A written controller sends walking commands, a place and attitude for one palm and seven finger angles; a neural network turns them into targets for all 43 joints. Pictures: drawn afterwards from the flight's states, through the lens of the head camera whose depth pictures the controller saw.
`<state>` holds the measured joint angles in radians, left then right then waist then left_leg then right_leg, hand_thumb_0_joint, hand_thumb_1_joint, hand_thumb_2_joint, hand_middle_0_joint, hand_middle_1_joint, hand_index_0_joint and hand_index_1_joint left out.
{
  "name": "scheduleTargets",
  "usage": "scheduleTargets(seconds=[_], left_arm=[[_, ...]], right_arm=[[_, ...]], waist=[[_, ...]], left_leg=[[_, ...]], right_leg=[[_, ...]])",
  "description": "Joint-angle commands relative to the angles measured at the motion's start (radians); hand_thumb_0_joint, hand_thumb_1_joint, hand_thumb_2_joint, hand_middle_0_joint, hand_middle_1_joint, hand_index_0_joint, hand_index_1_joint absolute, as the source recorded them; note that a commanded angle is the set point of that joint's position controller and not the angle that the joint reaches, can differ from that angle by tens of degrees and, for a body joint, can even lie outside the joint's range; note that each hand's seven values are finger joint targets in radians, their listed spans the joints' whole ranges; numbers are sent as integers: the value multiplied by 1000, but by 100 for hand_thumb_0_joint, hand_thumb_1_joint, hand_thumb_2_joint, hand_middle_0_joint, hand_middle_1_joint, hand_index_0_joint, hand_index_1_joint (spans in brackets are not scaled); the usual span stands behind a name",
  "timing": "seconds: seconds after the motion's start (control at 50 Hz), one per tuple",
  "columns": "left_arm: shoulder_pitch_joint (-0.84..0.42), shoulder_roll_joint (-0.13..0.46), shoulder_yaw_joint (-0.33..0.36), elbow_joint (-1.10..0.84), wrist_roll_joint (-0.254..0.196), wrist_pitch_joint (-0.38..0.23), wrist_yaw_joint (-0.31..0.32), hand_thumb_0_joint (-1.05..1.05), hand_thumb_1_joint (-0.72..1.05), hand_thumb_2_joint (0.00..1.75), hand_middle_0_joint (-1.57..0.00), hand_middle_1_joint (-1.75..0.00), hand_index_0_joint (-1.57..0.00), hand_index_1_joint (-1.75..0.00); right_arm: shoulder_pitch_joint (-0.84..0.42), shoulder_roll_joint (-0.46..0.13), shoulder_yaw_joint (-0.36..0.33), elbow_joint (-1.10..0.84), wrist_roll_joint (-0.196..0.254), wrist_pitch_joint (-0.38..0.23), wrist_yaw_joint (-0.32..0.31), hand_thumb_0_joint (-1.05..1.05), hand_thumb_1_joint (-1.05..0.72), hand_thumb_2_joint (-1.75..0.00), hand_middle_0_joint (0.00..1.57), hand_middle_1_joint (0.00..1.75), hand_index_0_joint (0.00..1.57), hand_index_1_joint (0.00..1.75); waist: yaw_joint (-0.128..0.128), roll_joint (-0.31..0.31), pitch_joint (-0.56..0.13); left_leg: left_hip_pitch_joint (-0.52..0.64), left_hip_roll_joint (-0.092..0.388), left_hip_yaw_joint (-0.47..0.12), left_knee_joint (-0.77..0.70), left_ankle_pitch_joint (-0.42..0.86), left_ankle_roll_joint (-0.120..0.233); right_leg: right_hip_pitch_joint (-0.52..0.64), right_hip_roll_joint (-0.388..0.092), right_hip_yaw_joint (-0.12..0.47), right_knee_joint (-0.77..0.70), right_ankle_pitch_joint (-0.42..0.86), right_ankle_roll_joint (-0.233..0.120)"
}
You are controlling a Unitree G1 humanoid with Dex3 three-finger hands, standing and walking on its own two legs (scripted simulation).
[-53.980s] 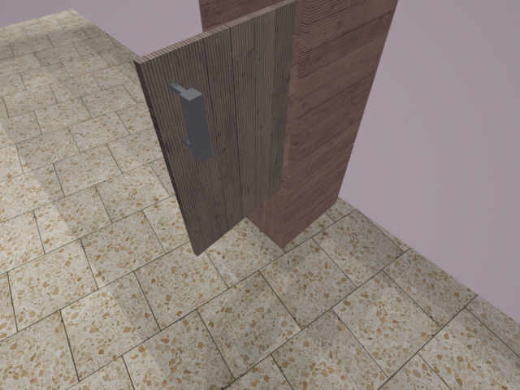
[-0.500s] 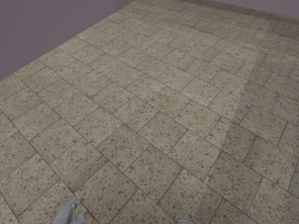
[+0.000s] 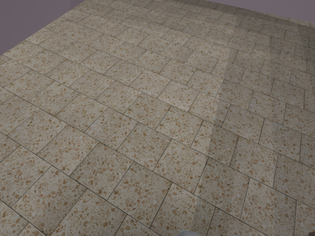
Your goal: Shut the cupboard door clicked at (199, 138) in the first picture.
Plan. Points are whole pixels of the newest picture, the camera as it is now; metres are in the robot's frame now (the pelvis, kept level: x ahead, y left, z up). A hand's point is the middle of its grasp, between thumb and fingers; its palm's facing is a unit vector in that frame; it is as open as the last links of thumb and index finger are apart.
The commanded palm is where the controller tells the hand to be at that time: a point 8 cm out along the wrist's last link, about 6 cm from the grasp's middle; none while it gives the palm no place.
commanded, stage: turn to face it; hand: left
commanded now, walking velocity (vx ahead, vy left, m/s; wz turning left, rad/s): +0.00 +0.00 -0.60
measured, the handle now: out of the picture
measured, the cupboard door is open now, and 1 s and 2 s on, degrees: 27 27 27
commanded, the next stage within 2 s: none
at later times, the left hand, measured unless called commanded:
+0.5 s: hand (108, 214) +0.19 +0.16 -0.16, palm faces -0.29 -0.92 -0.24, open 7.4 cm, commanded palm none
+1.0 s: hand (135, 189) +0.27 +0.09 -0.15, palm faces -0.56 -0.78 -0.27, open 7.4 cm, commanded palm none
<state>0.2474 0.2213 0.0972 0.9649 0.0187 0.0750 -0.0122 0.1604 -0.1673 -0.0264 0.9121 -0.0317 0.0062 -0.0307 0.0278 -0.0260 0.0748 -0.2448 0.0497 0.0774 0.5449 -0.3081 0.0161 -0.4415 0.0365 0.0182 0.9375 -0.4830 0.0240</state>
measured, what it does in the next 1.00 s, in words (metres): steps on the spot, turning right: right foot, then left foot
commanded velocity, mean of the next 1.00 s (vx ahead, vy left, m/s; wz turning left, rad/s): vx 0.00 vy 0.00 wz -0.60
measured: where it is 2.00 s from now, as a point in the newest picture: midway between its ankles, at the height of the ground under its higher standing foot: outside the picture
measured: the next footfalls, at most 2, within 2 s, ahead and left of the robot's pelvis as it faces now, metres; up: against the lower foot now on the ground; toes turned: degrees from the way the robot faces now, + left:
right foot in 0.24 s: +0.05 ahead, -0.15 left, +0.00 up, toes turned -14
left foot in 0.56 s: +0.16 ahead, +0.10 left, +0.00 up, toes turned -19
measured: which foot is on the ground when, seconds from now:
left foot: down 0.00-0.24, up 0.26-0.54, down 0.56-0.88, up 0.90-1.00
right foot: up 0.00-0.22, down 0.24-0.56, up 0.58-0.86, down 0.88-1.00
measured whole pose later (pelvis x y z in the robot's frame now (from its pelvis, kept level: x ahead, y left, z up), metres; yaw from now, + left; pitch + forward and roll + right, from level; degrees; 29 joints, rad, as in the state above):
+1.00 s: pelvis +0.06 -0.02 +0.00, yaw -36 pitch +0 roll +0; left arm 0.17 0.21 0.06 0.86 0.02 0.05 -0.01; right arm 0.21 -0.27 -0.07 0.92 -0.02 0.07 -0.02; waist -0.02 0.05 0.08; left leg -0.45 0.09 0.05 1.06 -0.47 -0.07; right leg -0.28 0.01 -0.02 0.57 -0.30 -0.02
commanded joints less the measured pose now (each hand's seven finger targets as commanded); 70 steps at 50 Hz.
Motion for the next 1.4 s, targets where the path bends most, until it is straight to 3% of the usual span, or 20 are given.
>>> scheduleTargets(seconds=[0.0, 0.12, 0.18, 0.22, 0.24, 0.32, 0.48, 0.5, 0.54, 0.66, 0.8, 0.82, 0.84, 0.86, 0.92, 1.12, 1.16, 1.18, 1.26, 1.38], left_arm=[[-41, 57, 10, -117, 0, -24, -16, 0, 90, 90, -20, -30, -20, -30], [-94, 58, 5, -157, 4, -29, -22, 0, 90, 90, -20, -30, -20, -30], [16, 104, 17, -139, 6, -44, -20, 0, 90, 90, -20, -30, -20, -30], [151, 286, 48, -105, 11, -68, 5, 0, 90, 90, -20, -30, -20, -30], [160, 298, 47, -105, 0, -61, 18, 0, 90, 90, -20, -30, -20, -30], [-69, 204, 22, -175, 8, -53, 32, 0, 90, 90, -20, -30, -20, -30], [-102, 218, 26, -178, 5, -40, 14, 0, 90, 90, -20, -30, -20, -30], [-115, 188, 22, -184, 0, -35, 13, 0, 90, 90, -20, -30, -20, -30], [-84, 105, 3, -224, -11, -32, 0, 0, 90, 90, -20, -30, -20, -30], [-116, 84, 4, -192, -1, -19, -30, 0, 90, 90, -20, -30, -20, -30], [-56, 94, 7, -176, 1, -33, -26, 0, 90, 90, -20, -30, -20, -30], [2, 128, 17, -159, 4, -39, -22, 0, 90, 90, -20, -30, -20, -30], [49, 237, 35, -148, 15, -51, -9, 0, 90, 90, -20, -30, -20, -30], [85, 296, 42, -137, 5, -51, 2, 0, 90, 90, -20, -30, -20, -30], [-61, 216, 30, -163, 6, -45, 24, 0, 90, 90, -20, -30, -20, -30], [-106, 196, 25, -165, -1, -37, 16, 0, 90, 90, -20, -30, -20, -30], [-72, 97, 3, -198, -14, -30, 0, 0, 90, 90, -20, -30, -20, -30], [-86, 122, 8, -209, -1, -35, -4, 0, 90, 90, -20, -30, -20, -30], [-107, 98, 10, -180, 0, -23, -25, 0, 90, 90, -20, -30, -20, -30], [-123, 75, -1, -182, -1, -29, -30, 0, 90, 90, -20, -30, -20, -30]], right_arm=[[46, -210, -49, -59, -2, -16, -23, 0, -90, -90, 20, 30, 20, 30], [90, -243, -67, -43, -2, -7, -10, 0, -90, -90, 20, 30, 20, 30], [48, -257, -74, -59, 9, -4, -2, 0, -90, -90, 20, 30, 20, 30], [-10, -144, -48, -130, 24, 1, 11, 0, -90, -90, 20, 30, 20, 30], [-43, -158, -42, -147, 22, 16, -1, 0, -90, -90, 20, 30, 20, 30], [3, -158, -42, -104, 20, 17, 7, 0, -90, -90, 20, 30, 20, 30], [102, -150, -41, -94, 26, 3, 6, 0, -90, -90, 20, 30, 20, 30], [146, -175, -45, -82, 24, -6, 3, 0, -90, -90, 20, 30, 20, 30], [193, -338, -70, -96, -1, -17, -9, 0, -90, -90, 20, 30, 20, 30], [93, -253, -50, -103, -7, -17, -16, 0, -90, -90, 20, 30, 20, 30], [96, -274, -72, -79, 5, 1, 1, 0, -90, -90, 20, 30, 20, 30], [78, -260, -73, -86, 10, 2, 5, 0, -90, -90, 20, 30, 20, 30], [74, -186, -60, -115, 21, 5, 11, 0, -90, -90, 20, 30, 20, 30], [3, -167, -46, -155, 19, 16, 10, 0, -90, -90, 20, 30, 20, 30], [-1, -190, -52, -121, 17, 23, 3, 0, -90, -90, 20, 30, 20, 30], [132, -166, -43, -82, 25, -2, 0, 0, -90, -90, 20, 30, 20, 30], [173, -328, -68, -91, 1, -15, -8, 0, -90, -90, 20, 30, 20, 30], [175, -334, -68, -104, -3, -12, -9, 0, -90, -90, 20, 30, 20, 30], [75, -255, -49, -114, -7, -18, -16, 0, -90, -90, 20, 30, 20, 30], [113, -277, -69, -80, -2, -4, -5, 0, -90, -90, 20, 30, 20, 30]], waist=[[-29, 203, -72], [-58, 236, -63], [12, 170, -110], [76, -254, -152], [82, -175, -140], [-24, -107, -130], [-61, -135, -111], [-81, -71, -130], [-87, 338, -149], [-48, 227, -102], [-27, 218, -103], [6, 153, -120], [28, -159, -137], [63, -245, -102], [-3, -207, -54], [-71, -113, -139], [-77, 321, -157], [-86, 250, -138], [-37, 209, -92], [-64, 260, -119]], left_leg=[[149, 277, -83, -174, 602, 129], [151, 300, -16, -120, 579, 103], [73, 253, 57, 87, 517, 24], [-340, 3, 100, 542, -331, -87], [-379, 28, -63, 640, -353, -80], [-292, 54, -81, 570, -156, -96], [-17, -27, -27, 31, 16, -84], [92, 15, -74, -114, 71, -70], [171, 425, -474, -287, 167, 125], [123, 292, -109, -171, 536, 117], [35, 287, 10, -40, 381, 45], [-41, 250, 39, 61, 278, 0], [-246, 119, 132, 275, -60, -71], [-358, 32, 44, 488, -346, -89], [-389, 73, -97, 618, -173, -84], [54, -4, -35, -86, 77, -80], [212, 375, -410, -270, 186, 84], [114, 460, -447, -280, 153, 165], [141, 307, -138, -184, 551, 119], [150, 302, -7, -96, 564, 87]], right_leg=[[-67, -63, -56, 49, 24, 26], [50, -39, -120, -179, 76, 0], [279, -36, -122, -451, 324, -31], [524, -427, 389, -562, 955, -229], [465, -451, 400, -561, 900, -284], [301, -297, 237, -559, 640, -224], [145, -203, 290, -504, 481, -147], [69, -154, 255, -439, 385, -101], [-130, 30, 5, -16, -148, 4], [-49, -58, -52, 54, -21, 27], [230, -19, -130, -385, 216, -16], [347, -59, -76, -505, 313, -38], [486, -294, 227, -623, 479, -117], [409, -439, 401, -644, 636, -223], [287, -330, 324, -641, 408, -234], [132, -184, 280, -463, 484, -122], [-123, 32, 40, -122, -38, -9], [-104, -6, 27, 85, -140, -5], [-117, -61, -22, 155, -25, 27], [78, -24, -121, -199, 58, 0]])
